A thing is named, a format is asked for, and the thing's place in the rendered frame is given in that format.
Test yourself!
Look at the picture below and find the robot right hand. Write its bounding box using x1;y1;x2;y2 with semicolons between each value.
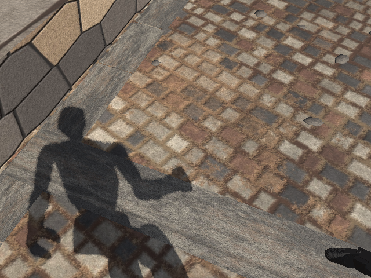
325;247;371;277

